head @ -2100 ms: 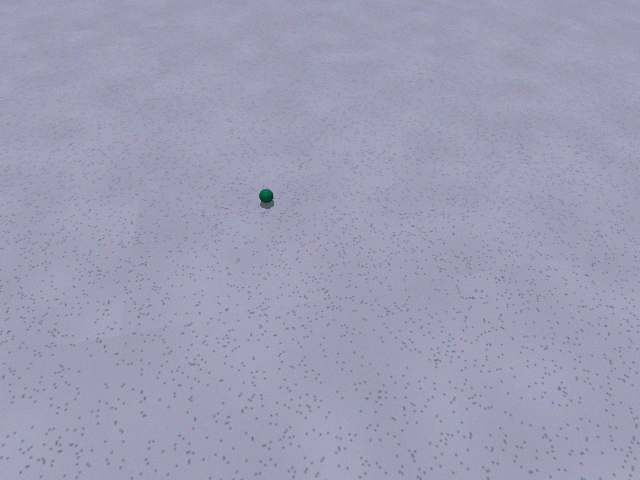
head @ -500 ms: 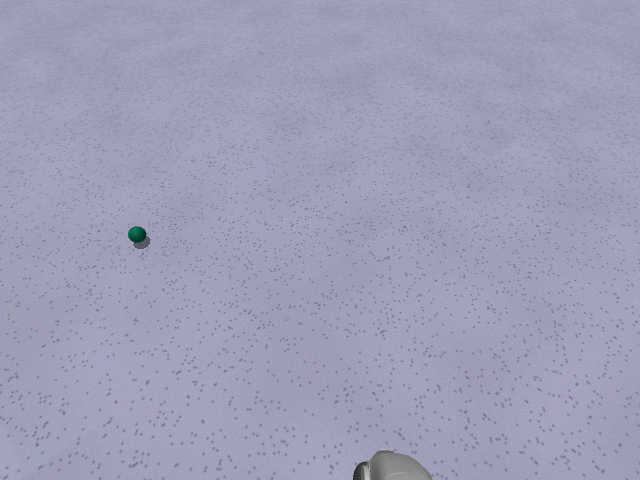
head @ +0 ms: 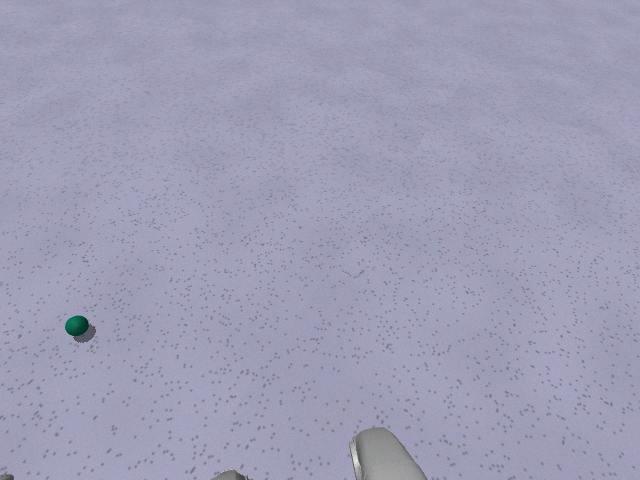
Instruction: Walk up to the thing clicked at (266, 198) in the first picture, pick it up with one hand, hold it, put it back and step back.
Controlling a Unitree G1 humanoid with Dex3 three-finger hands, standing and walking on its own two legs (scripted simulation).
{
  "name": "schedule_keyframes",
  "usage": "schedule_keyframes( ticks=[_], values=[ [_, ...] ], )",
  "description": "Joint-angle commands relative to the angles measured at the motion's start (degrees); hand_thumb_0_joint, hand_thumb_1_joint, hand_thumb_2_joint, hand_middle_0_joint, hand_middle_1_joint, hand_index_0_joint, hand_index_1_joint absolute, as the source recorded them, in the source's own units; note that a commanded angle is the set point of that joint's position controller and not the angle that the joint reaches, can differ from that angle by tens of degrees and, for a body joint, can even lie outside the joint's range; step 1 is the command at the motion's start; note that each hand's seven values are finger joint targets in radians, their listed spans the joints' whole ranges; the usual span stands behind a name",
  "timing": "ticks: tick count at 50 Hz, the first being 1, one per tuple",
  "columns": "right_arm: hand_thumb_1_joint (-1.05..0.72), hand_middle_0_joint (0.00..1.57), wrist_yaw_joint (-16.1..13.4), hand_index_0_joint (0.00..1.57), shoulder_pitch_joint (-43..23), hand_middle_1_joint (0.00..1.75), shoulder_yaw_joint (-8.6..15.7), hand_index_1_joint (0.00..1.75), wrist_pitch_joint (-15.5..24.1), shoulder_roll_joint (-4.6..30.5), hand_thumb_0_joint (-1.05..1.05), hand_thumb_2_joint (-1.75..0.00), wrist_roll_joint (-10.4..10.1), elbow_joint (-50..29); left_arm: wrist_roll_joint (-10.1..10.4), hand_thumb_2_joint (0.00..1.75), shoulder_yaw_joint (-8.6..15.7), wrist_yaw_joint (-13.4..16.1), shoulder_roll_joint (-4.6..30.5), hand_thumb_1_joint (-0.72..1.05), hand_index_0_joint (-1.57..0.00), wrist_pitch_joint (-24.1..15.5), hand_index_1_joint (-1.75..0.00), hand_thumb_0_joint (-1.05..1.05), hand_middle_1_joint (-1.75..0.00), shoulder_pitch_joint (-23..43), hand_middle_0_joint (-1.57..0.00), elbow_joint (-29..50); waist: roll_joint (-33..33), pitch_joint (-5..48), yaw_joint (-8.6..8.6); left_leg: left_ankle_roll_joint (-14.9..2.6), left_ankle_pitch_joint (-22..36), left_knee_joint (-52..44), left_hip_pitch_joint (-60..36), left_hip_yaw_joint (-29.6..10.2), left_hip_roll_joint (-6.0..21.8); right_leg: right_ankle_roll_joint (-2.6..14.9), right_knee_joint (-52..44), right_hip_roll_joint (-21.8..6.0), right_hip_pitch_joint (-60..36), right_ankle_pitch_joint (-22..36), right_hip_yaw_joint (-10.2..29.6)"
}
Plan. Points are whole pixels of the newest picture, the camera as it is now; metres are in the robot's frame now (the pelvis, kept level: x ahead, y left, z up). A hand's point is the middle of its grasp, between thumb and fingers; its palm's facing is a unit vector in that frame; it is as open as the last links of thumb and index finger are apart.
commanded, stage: walk up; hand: left
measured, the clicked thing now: (77, 325) +0.81 +0.67 -0.69
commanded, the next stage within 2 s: none
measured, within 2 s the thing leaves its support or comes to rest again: neither
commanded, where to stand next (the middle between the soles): +0.40 +0.76 m, yaw -47 degrees
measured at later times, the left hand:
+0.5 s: hand out of the picture +0.24 +0.46 -0.09, palm faces -0.21 -0.79 -0.57, open 7.4 cm
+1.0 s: hand out of the picture +0.43 +0.63 -0.10, palm faces -0.41 -0.69 -0.60, open 7.4 cm
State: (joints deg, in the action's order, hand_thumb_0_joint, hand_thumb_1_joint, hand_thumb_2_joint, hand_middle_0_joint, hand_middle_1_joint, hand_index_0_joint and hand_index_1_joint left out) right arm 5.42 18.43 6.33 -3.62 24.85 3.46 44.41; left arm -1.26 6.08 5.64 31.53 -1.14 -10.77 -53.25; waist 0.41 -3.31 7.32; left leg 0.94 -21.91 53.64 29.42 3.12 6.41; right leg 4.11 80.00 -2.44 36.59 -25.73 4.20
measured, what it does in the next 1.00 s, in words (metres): steps to the left, turning right: right foot, then left foot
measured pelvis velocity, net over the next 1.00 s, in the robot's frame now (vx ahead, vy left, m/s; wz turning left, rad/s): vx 0.22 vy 0.39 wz -0.46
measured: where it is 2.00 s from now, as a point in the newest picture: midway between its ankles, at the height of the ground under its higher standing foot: outside the picture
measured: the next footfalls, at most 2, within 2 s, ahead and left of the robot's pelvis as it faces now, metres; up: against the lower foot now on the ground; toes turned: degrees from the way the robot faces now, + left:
right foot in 0.28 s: +0.09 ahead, -0.03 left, +0.00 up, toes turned -17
left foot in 0.60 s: +0.29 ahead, +0.40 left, +0.00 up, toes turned -15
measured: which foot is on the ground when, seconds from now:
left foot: down 0.00-0.30, up 0.32-0.58, down 0.60-0.98, up 1.00-1.00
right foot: up 0.00-0.26, down 0.28-0.64, up 0.66-0.96, down 0.98-1.00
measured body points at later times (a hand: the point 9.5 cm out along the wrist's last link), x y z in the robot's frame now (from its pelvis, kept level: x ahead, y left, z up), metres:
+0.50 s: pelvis +0.11 +0.18 +0.02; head +0.12 +0.14 +0.47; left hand +0.25 +0.50 -0.05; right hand +0.13 -0.17 -0.09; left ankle +0.20 +0.33 -0.63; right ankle +0.06 -0.01 -0.69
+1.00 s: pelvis +0.22 +0.39 +0.00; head +0.25 +0.32 +0.45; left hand +0.45 +0.66 -0.06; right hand +0.14 +0.06 -0.13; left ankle +0.26 +0.42 -0.68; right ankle +0.25 +0.27 -0.69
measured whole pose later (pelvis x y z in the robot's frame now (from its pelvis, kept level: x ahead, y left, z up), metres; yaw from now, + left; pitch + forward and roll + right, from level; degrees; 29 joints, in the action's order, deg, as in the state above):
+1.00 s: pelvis +0.22 +0.39 +0.00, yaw -26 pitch +0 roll -1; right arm 3.5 15.9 5.9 -5.9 25.5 4.3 37.7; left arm -0.4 3.6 5.9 24.1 -4.0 -19.5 -45.5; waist 7.7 -7.6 4.4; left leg -4.5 -27.5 54.2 26.0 10.0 0.8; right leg 3.9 46.5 0.6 28.4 -18.6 -6.9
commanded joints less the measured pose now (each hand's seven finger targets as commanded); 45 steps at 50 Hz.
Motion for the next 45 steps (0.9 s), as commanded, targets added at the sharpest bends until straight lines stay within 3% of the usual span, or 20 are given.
schedule_keyframes(
  ticks=[1, 5, 7, 11, 12, 13, 14, 15, 17, 19, 22, 28, 30, 31, 32, 33, 34, 37, 42, 45],
  values=[
    [-0.90, 0.20, -1.62, 0.20, -9.87, 0.30, 3.84, 0.30, 3.22, 15.52, 0.00, -0.90, 0.45, -8.67, 2.37, 0.90, 3.68, -0.91, 12.52, 0.90, -0.20, -1.33, -0.30, 0.00, -0.30, -11.33, -0.20, -0.21, 13.46, 0.70, -7.11, -6.76, -23.68, -36.90, -7.93, -21.36, 7.10, -2.29, -2.86, -2.55, 5.17, 7.50, -5.37],
    [-0.90, 0.20, -1.85, 0.20, 2.42, 0.30, 3.70, 0.30, 3.89, 12.76, 0.00, -0.90, 1.52, -3.89, 1.86, 0.90, 1.83, -1.59, 8.52, 0.90, -0.20, -1.38, -0.30, 0.00, -0.30, -0.94, -0.20, 4.11, 10.05, 3.04, -0.29, -4.83, -4.45, -35.26, -21.35, -12.39, 7.04, -3.32, -19.44, -0.80, 4.22, 2.95, -5.21],
    [-0.90, 0.20, -2.03, 0.20, 4.72, 0.30, 3.63, 0.30, 3.21, 12.05, 0.00, -0.90, 1.48, -4.20, 1.67, 0.90, 1.37, -1.46, 7.51, 0.90, -0.20, -1.10, -0.30, 0.00, -0.30, -0.42, -0.20, 5.32, 8.15, 4.52, 0.09, -7.20, -1.16, -34.03, -23.45, -11.28, 8.79, -3.24, -24.92, -0.83, 1.59, 1.20, -5.63],
    [-0.90, 0.20, -1.68, 0.20, -3.08, 0.30, 3.44, 0.30, 1.79, 13.37, 0.00, -0.90, 1.53, -8.88, 1.72, 0.90, 1.47, -0.74, 6.98, 0.90, -0.20, -0.94, -0.30, 0.00, -0.30, -9.73, -0.20, 2.66, 3.73, 5.90, -4.15, -9.65, -1.92, -31.67, -12.74, -10.34, 11.77, -1.18, -37.28, -2.26, -14.54, 5.15, -7.04],
    [-0.90, 0.20, -1.44, 0.20, -5.06, 0.30, 3.34, 0.30, 1.31, 13.22, 0.00, -0.90, 1.81, -9.93, 1.68, 0.90, 1.90, -0.57, 7.33, 0.90, -0.20, -1.10, -0.30, 0.00, -0.30, -13.06, -0.20, 1.32, 1.11, 5.52, -6.06, -6.09, 2.59, -27.67, -7.24, -4.72, 8.39, -0.57, -44.38, -1.05, -23.18, 9.10, -9.62],
    [-0.90, 0.20, -1.31, 0.20, -7.90, 0.30, 2.93, 0.30, 1.09, 12.83, 0.00, -0.90, 1.89, -10.73, 1.75, 0.90, 2.86, -0.10, 8.26, 0.90, -0.20, -1.19, -0.30, 0.00, -0.30, -20.36, -0.20, -0.38, -2.36, 7.01, -10.99, -1.74, 9.33, -17.38, 0.01, 2.10, 4.54, 0.38, -51.78, -1.02, -35.71, 14.92, -10.18],
    [-0.90, 0.20, -1.49, 0.20, -4.41, 0.30, 1.88, 0.30, 1.34, 9.75, 0.00, -0.90, 1.31, -10.28, 1.66, 0.90, 4.22, 0.61, 11.85, 0.90, -0.20, -1.14, -0.30, 0.00, -0.30, -22.08, -0.20, -0.19, -13.56, 8.64, -12.35, 1.66, 1.15, -0.90, 10.77, 4.95, -0.17, 2.41, -54.70, -4.99, -46.12, 12.44, -0.02],
    [-0.90, 0.20, -1.62, 0.20, -2.66, 0.30, 1.37, 0.30, 1.00, 8.71, 0.00, -0.90, 1.92, -10.81, 1.14, 0.90, 4.90, 1.19, 14.37, 0.90, -0.20, -1.06, -0.30, 0.00, -0.30, -21.20, -0.20, 2.10, -16.72, 6.00, -10.79, 5.18, -12.18, 9.43, 25.54, -1.21, -2.49, 7.77, -55.78, -17.72, -47.97, 1.73, 21.50],
    [-0.90, 0.20, -2.14, 0.20, -2.22, 0.30, 4.14, 0.30, -0.12, 15.43, 0.00, -0.90, 1.92, -10.74, 1.74, 0.90, 4.44, 2.64, 16.33, 0.90, -0.20, -1.85, -0.30, 0.00, -0.30, -9.78, -0.20, 6.72, -7.46, -0.37, -6.74, 8.18, -10.01, 23.95, 23.22, -14.45, 2.31, 17.13, -61.28, -29.51, -31.41, -1.74, 37.46],
    [-0.90, 0.20, -2.23, 0.20, -4.41, 0.30, 4.46, 0.30, 0.31, 15.87, 0.00, -0.90, 1.06, -9.13, 2.54, 0.90, 3.14, 3.01, 13.18, 0.90, -0.20, -3.21, -0.30, 0.00, -0.30, -7.83, -0.20, 7.70, 0.47, -1.66, -4.97, 5.54, -5.20, 21.65, 18.38, -15.35, 3.20, 13.73, -59.54, -23.04, -24.39, 4.85, 25.60],
    [-0.90, 0.20, -0.64, 0.20, -2.67, 0.30, 3.46, 0.30, -0.29, 13.51, 0.00, -0.90, 0.43, -7.88, 0.88, 0.90, 2.76, 2.52, 13.18, 0.90, -0.20, -4.17, -0.30, 0.00, -0.30, -5.36, -0.20, 8.83, -2.42, -0.56, -2.76, 1.18, 1.88, 17.07, 8.29, -11.10, 1.39, 8.09, -53.23, -13.89, -15.62, 15.51, 9.12],
    [-0.90, 0.20, 0.84, 0.20, -6.14, 0.30, 4.56, 0.30, -0.01, 12.24, 0.00, -0.90, -0.22, -9.10, -1.34, 0.90, 4.03, 1.68, 17.10, 0.90, -0.20, -4.26, -0.30, 0.00, -0.30, -5.60, -0.20, 8.89, -10.35, 0.14, -3.50, -1.12, 1.69, -0.44, -7.01, -3.09, 0.19, 6.24, -48.06, -9.05, -3.87, 12.63, 2.71],
    [-0.90, 0.20, 0.38, 0.20, 2.85, 0.30, 6.08, 0.30, 0.26, 13.12, 0.00, -0.90, 0.44, -6.62, -1.30, 0.90, 3.20, 1.80, 14.60, 0.90, -0.20, -3.75, -0.30, 0.00, -0.30, -3.24, -0.20, 9.41, -4.28, 4.95, 2.76, -1.11, 2.58, -10.32, -21.16, 1.51, -4.17, 2.61, -34.06, -6.10, 0.89, 19.74, -1.90],
    [-0.90, 0.20, -0.21, 0.20, 8.58, 0.30, 6.85, 0.30, 0.72, 14.29, 0.00, -0.90, 1.37, -5.06, -1.12, 0.90, 1.80, 2.05, 9.61, 0.90, -0.20, -3.54, -0.30, 0.00, -0.30, -5.07, -0.20, 9.16, 6.99, 7.57, 6.31, -1.39, 2.28, -16.00, -27.11, -0.79, -5.10, 0.23, -18.51, -1.27, 4.14, 15.63, -4.92],
    [-0.90, 0.20, -0.97, 0.20, 7.36, 0.30, 7.43, 0.30, 1.40, 19.44, 0.00, -0.90, 1.89, -6.17, -0.49, 0.90, 0.20, 2.42, 3.95, 0.90, -0.20, -3.46, -0.30, 0.00, -0.30, -6.62, -0.20, 10.43, 24.46, 5.73, 4.47, -3.67, 11.89, -23.51, -26.93, -20.70, 8.35, -1.82, -7.02, 7.55, 14.79, -10.97, -7.17],
    [-0.90, 0.20, -1.96, 0.20, 2.88, 0.30, 7.91, 0.30, 1.93, 23.33, 0.00, -0.90, 0.09, -7.33, 0.55, 0.90, -0.02, 3.83, 5.53, 0.90, -0.20, -3.63, -0.30, 0.00, -0.30, -5.91, -0.20, 10.08, 28.04, 7.61, 2.48, -9.85, 15.01, -29.49, -26.02, -35.53, 14.38, -0.04, -1.80, 5.69, 16.61, -12.21, -1.22],
    [-0.90, 0.20, -2.39, 0.20, -2.30, 0.30, 7.96, 0.30, 1.64, 24.04, 0.00, -0.90, -0.41, -9.01, 0.50, 0.90, -0.39, 4.22, 7.97, 0.90, -0.20, -3.79, -0.30, 0.00, -0.30, -6.38, -0.20, 8.78, 25.79, 7.16, 0.00, -15.06, 6.17, -31.89, -20.41, -39.91, 17.65, 0.31, 1.04, 2.08, 14.51, -9.29, -0.52],
    [-0.90, 0.20, -3.13, 0.20, -7.20, 0.30, 5.35, 0.30, 1.56, 15.20, 0.00, -0.90, 0.61, -11.26, 2.80, 0.90, 1.27, 2.64, 9.89, 0.90, -0.20, -3.37, -0.30, 0.00, -0.30, -9.84, -0.20, 4.42, 13.56, 3.54, -2.43, -12.19, 18.18, -21.60, -17.62, -17.47, 8.78, -0.78, -2.80, 0.72, 10.31, -0.55, -1.94],
    [-0.90, 0.20, -2.95, 0.20, -8.02, 0.30, 3.83, 0.30, 1.46, 11.89, 0.00, -0.90, 1.22, -13.39, 2.38, 0.90, 1.16, 1.79, 6.90, 0.90, -0.20, -2.63, -0.30, 0.00, -0.30, -13.47, -0.20, 5.44, 13.67, 3.73, -3.37, -12.78, 28.32, -21.53, -14.75, -10.16, 8.27, -1.81, -15.92, -0.35, 0.76, 1.80, -8.37],
    [-0.90, 0.20, -2.79, 0.20, -10.14, 0.30, 3.16, 0.30, 1.02, 11.07, 0.00, -0.90, 1.46, -15.12, 2.23, 0.90, 1.68, 1.62, 6.15, 0.90, -0.20, -2.42, -0.30, 0.00, -0.30, -17.46, -0.20, 6.34, 11.27, 3.52, -5.91, -12.36, 25.18, -20.78, -5.85, -10.28, 10.07, -0.21, -27.47, -1.84, -11.74, 5.70, -7.30]
  ],
)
